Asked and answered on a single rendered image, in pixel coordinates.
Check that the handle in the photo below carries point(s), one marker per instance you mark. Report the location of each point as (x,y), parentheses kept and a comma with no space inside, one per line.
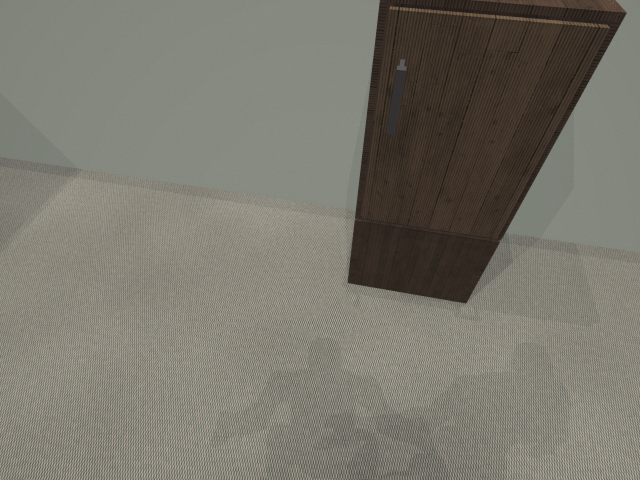
(396,97)

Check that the cupboard door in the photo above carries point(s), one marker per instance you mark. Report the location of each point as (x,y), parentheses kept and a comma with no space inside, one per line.
(482,98)

